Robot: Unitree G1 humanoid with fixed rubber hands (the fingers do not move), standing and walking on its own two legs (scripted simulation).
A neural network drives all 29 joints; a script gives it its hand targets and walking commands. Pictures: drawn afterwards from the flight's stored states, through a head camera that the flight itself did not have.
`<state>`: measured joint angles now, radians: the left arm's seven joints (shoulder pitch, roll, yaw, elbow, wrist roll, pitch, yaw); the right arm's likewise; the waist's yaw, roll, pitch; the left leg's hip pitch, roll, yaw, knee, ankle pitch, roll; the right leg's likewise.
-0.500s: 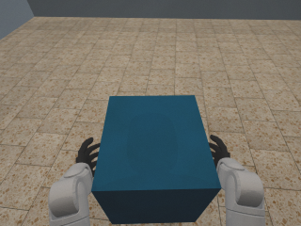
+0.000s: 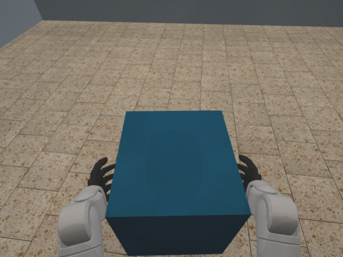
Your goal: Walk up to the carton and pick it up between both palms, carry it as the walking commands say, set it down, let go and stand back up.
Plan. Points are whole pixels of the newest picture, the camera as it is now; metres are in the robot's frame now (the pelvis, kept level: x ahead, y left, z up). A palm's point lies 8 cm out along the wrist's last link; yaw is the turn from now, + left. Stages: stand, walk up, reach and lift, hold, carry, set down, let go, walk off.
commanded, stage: carry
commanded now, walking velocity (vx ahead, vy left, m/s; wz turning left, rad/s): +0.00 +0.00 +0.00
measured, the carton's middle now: (174, 183) +0.30 +0.00 +0.00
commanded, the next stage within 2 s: hold in 0.28 s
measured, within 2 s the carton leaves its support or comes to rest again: neither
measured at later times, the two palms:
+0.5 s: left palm (98, 194) +0.27 +0.18 +0.03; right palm (238, 198) +0.25 -0.15 +0.00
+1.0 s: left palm (104, 183) +0.29 +0.17 +0.03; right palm (243, 193) +0.26 -0.16 +0.02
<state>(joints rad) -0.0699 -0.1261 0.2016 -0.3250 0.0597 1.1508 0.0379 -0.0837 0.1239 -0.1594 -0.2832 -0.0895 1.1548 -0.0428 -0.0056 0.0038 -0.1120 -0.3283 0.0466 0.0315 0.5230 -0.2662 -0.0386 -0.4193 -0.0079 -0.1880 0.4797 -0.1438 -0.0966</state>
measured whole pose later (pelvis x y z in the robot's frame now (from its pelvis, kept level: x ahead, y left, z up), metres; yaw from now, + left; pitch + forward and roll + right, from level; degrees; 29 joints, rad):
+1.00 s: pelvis +0.01 +0.03 +0.01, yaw -5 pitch -7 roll -1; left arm -0.17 -0.10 0.28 0.25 0.15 0.66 -0.07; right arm -0.18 0.14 -0.23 0.19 -0.21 0.75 -0.01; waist -0.03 0.06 0.06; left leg -0.05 -0.02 -0.05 0.47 -0.29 0.02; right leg -0.15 0.03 -0.09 0.39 -0.12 -0.05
